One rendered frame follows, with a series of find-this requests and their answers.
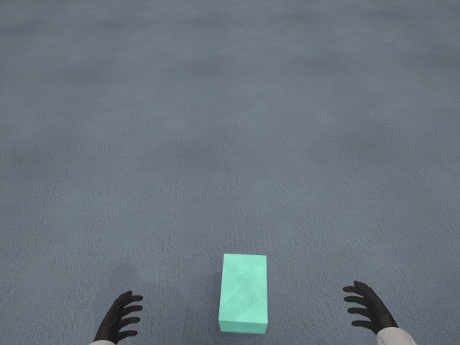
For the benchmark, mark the robot left hand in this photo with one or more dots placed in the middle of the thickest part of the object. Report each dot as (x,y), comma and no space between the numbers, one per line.
(113,322)

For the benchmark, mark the robot right forearm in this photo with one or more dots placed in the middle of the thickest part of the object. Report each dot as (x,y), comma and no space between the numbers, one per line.
(394,336)

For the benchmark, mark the carton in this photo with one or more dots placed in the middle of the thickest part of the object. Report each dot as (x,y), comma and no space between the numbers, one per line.
(243,302)

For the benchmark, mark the robot right hand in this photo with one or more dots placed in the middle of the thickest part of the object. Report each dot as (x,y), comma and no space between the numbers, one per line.
(376,311)

